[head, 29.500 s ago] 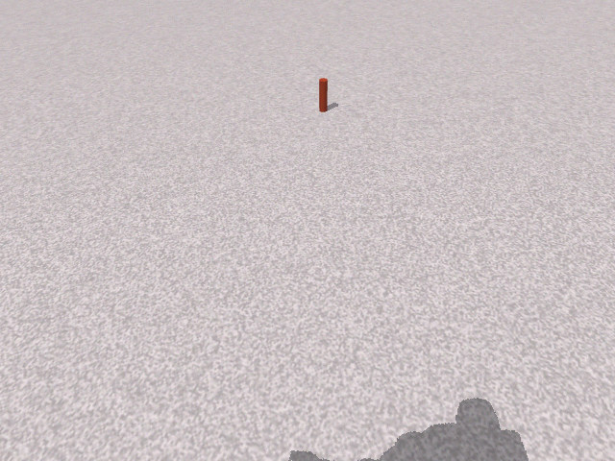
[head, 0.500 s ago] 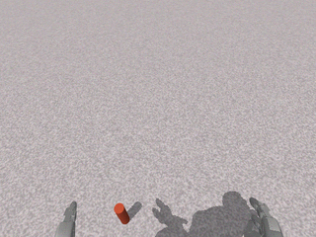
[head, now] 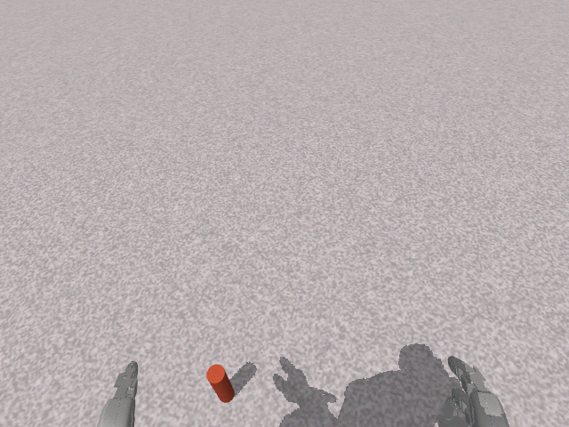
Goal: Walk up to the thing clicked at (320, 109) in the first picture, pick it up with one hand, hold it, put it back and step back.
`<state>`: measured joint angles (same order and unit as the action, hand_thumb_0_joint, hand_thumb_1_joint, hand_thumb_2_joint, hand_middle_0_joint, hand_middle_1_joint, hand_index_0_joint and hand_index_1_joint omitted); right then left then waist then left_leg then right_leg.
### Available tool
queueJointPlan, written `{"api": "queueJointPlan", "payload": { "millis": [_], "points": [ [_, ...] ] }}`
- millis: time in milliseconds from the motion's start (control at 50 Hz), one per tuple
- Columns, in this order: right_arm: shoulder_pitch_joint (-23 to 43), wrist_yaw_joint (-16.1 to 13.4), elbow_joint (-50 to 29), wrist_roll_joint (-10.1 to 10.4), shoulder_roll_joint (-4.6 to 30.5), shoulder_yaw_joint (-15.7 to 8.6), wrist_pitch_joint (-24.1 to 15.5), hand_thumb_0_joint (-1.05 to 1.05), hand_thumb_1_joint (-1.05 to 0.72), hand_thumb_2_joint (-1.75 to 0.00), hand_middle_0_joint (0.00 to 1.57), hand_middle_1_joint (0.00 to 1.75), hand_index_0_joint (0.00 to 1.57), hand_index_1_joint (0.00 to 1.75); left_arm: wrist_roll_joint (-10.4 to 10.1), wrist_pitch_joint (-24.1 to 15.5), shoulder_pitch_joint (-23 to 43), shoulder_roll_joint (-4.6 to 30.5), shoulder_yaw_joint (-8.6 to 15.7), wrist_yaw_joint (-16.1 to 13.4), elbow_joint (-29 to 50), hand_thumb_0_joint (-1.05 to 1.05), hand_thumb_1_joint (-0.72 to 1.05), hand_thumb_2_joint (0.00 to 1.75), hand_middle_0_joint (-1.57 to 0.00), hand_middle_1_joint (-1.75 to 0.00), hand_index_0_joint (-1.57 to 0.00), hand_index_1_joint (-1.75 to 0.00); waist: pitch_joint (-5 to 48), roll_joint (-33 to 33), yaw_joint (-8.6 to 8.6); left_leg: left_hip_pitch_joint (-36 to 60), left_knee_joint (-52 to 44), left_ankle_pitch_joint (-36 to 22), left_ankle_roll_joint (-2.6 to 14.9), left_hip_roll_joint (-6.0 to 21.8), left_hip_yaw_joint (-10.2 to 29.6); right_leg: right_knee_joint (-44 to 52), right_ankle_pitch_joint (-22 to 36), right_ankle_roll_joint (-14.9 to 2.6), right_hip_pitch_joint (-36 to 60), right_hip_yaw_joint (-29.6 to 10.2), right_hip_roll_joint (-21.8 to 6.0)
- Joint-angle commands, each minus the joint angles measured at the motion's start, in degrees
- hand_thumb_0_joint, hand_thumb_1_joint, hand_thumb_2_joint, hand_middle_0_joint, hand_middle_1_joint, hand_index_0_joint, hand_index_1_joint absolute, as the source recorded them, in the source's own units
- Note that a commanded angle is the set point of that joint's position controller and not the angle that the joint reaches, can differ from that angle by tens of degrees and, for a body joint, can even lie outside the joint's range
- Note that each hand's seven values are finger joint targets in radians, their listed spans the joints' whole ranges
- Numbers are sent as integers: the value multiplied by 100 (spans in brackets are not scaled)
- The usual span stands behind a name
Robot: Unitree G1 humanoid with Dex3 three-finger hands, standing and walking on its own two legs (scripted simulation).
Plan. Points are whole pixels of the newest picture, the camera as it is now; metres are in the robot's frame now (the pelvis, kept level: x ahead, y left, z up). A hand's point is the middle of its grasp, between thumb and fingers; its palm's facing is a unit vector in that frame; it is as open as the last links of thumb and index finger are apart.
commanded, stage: home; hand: left
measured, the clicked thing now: (221, 384) +0.38 +0.22 -0.62
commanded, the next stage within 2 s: stand in 0.28 s
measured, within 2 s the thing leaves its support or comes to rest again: neither
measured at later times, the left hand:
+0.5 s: hand out of the picture +0.17 +0.18 -0.05, palm faces +0.10 -0.95 -0.29, open 17.1 cm
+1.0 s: hand out of the picture +0.09 +0.25 -0.11, palm faces -0.02 -0.94 -0.35, open 7.8 cm
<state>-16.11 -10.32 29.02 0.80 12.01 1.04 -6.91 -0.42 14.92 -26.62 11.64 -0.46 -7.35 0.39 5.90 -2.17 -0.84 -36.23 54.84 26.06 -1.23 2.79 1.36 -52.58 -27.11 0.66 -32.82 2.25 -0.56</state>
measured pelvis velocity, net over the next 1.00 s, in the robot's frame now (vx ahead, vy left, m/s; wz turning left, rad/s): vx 0.00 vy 0.01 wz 0.00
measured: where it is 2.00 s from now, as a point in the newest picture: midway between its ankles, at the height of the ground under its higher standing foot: outside the picture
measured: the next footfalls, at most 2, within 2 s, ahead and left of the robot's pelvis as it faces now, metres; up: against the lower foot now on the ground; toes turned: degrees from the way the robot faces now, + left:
none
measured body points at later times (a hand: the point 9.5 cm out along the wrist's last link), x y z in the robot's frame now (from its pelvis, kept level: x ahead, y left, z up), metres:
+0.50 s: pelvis +0.00 +0.00 +0.00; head +0.02 +0.00 +0.45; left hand +0.16 +0.23 -0.03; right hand +0.16 -0.24 -0.07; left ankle +0.02 +0.13 -0.69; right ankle +0.00 -0.13 -0.69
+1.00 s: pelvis +0.00 +0.01 +0.03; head +0.01 +0.01 +0.48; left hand +0.09 +0.29 -0.08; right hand +0.09 -0.29 -0.09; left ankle +0.02 +0.13 -0.69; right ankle +0.00 -0.13 -0.69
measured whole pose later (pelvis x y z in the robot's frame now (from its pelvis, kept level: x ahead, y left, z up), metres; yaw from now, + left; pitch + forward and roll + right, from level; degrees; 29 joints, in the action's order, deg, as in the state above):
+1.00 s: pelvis +0.00 +0.01 +0.03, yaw +0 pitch -1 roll +0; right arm -11.9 -0.5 52.1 -2.8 18.1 -2.7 -0.3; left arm 2.7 0.0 -14.0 18.7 1.2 -1.1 -46.0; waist -1.4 0.7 0.6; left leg -19.6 39.6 19.3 -0.2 0.7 -0.7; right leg -40.1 -21.5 1.3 -17.8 0.7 -2.5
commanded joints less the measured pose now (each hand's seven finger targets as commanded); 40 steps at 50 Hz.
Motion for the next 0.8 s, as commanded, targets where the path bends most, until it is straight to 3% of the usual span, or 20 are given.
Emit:
{"api": "queueJointPlan", "payload": {
  "millis": [0, 20, 100, 160, 220, 260, 280, 360, 400, 420, 460, 480, 580, 600, 620, 640, 660, 720, 780],
  "points": [
    [416, -57, -940, -22, 625, -219, -350, 0, -90, -90, 20, 30, 20, 30, 14, -259, 45, 508, 279, -78, 1014, 0, -61, 2, -4, -4, -4, -4, 455, 44, -8, 555, -879, -967, 138, -199, -121, 934, 974, -89, 46, 143, 181],
    [400, -74, -949, -34, 703, -279, -355, 0, -90, -90, 20, 30, 20, 30, 23, -273, 207, 632, 341, -85, 1152, 0, -59, 3, -5, -5, -5, -5, 542, 90, -53, 587, -876, -957, 141, -192, -103, 905, 973, -80, 78, 142, 188],
    [390, -79, -943, -34, 644, -253, -348, 0, -90, -90, 20, 30, 20, 30, 33, -278, 50, 575, 327, -91, 1037, 0, -60, 3, -5, -5, -5, -5, 629, 126, -28, 609, -770, -1263, 144, -200, -142, 883, 1316, -65, 150, 117, 172],
    [360, -76, -879, -47, 706, -282, -357, 0, -90, -90, 20, 30, 20, 30, 39, -270, 192, 553, 259, -85, 1080, 0, -61, 2, -5, -4, -5, -4, 572, 60, -86, 684, -838, -1184, 133, -178, -108, 839, 1204, -80, 86, 134, 189],
    [413, -81, -911, -36, 670, -266, -355, 0, -90, -90, 20, 30, 20, 30, 27, -289, 148, 613, 351, -102, 1123, 0, -60, 3, -5, -4, -5, -4, 535, 87, -6, 559, -845, -1037, 143, -192, -111, 914, 1043, -87, 109, 131, 174],
    [406, -75, -914, -38, 621, -214, -361, 0, -90, -90, 20, 30, 20, 30, 26, -266, 162, 543, 268, -85, 1077, 0, -61, 2, -4, -4, -5, -4, 427, 57, -24, 553, -850, -981, 148, -201, -145, 959, 1008, -73, 57, 130, 165],
    [415, -81, -918, -36, 697, -271, -360, 0, -90, -90, 20, 30, 20, 30, 26, -263, 171, 603, 350, -97, 1051, 0, -60, 3, -5, -5, -5, -5, 413, 160, -59, 531, -856, -859, 157, -197, -147, 992, 907, -75, 53, 109, 163],
    [397, -75, -902, -44, 632, -228, -371, 0, -90, -90, 20, 30, 20, 30, 32, -263, 82, 516, 270, -78, 1063, 0, -59, 3, -5, -5, -5, -5, 541, 43, -42, 630, -863, -1067, 136, -183, -118, 883, 1079, -81, 105, 136, 179],
    [380, -71, -873, -48, 629, -240, -363, 0, -90, -90, 20, 30, 20, 30, 30, -277, 88, 563, 333, -89, 1088, 0, -43, 19, -20, -21, -20, -21, 570, -101, 7, 635, -882, -1182, 105, -175, -96, 816, 1152, -101, 134, 177, 195],
    [360, -82, -886, -46, 708, -298, -359, 0, -90, -90, 20, 30, 20, 30, 36, -268, 106, 600, 344, -99, 1093, 0, -35, 27, -20, -29, -20, -29, 612, -26, -27, 690, -873, -1276, 110, -162, -79, 793, 1224, -103, 137, 178, 203],
    [361, -66, -888, -42, 631, -226, -353, 0, -90, -90, 20, 30, 20, 30, 31, -256, 24, 481, 229, -74, 967, 0, -19, 43, -20, -30, -20, -30, 583, -11, -59, 680, -814, -1365, 122, -179, -111, 828, 1359, -84, 152, 148, 190],
    [360, -79, -908, -41, 698, -284, -358, 0, -90, -90, 20, 30, 20, 30, 26, -273, 136, 611, 366, -100, 1143, 0, -11, 51, -20, -30, -20, -30, 661, 98, -54, 695, -795, -1399, 132, -164, -108, 838, 1403, -80, 204, 139, 187],
    [363, -81, -873, -45, 676, -268, -350, 0, -90, -90, 20, 30, 20, 30, 33, -264, 108, 555, 301, -104, 994, 0, 29, 90, -20, -30, -20, -30, 458, 123, -15, 599, -837, -1212, 134, -173, -118, 873, 1204, -85, 93, 144, 181],
    [363, -83, -895, -53, 680, -271, -352, 0, -90, -90, 20, 30, 20, 30, 42, -273, 146, 547, 267, -95, 1042, 0, 37, 90, -20, -30, -20, -30, 539, 83, -41, 634, -856, -1158, 131, -176, -109, 863, 1145, -86, 96, 144, 186],
    [706, 258, 385, -706, 1486, -471, 30, 0, -90, -90, 20, 30, 20, 30, 566, -932, 1225, 1314, 538, 174, -968, 0, 45, 90, -20, -30, -20, -30, -381, 448, 158, 800, -1166, -1823, 362, 19, 225, 1072, 1382, -436, 725, -404, -303],
    [634, 463, 595, -777, 1428, -517, 180, 0, -90, -90, 20, 30, 20, 30, 617, -1188, 951, 1364, 582, 323, -1515, 0, 53, 90, -20, -30, -20, -30, 53, 599, 192, 1118, -1021, -2014, 494, 19, 44, 1096, 1735, -545, 911, -542, -408],
    [615, 554, 653, -725, 1363, -515, 245, 0, -90, -90, 20, 30, 20, 30, 621, -1339, 956, 1409, 575, 385, -1749, 0, 61, 90, -20, -30, -20, -30, 194, 657, 143, 1253, -996, -2161, 517, 7, 28, 1111, 1971, -595, 989, -666, -436],
    [665, 816, 853, -441, 1279, -492, 305, 0, -90, -90, 20, 30, 20, 30, 408, -1595, 1256, 1519, 479, 530, -2326, 0, 85, 90, -20, -30, -20, -30, 104, 364, 110, 1415, -1409, -1695, 536, -54, 115, 1320, 1722, -519, 1175, -736, -477],
    [753, 911, 1094, -343, 1358, -581, 345, 0, -90, -90, 20, 30, 20, 30, 302, -1658, 1364, 1530, 465, 560, -2903, 0, 90, 90, -20, -30, -20, -30, 179, 395, 163, 1732, -1526, -1636, 473, -54, 134, 1557, 1773, -453, 1216, -724, -513]
  ]
}}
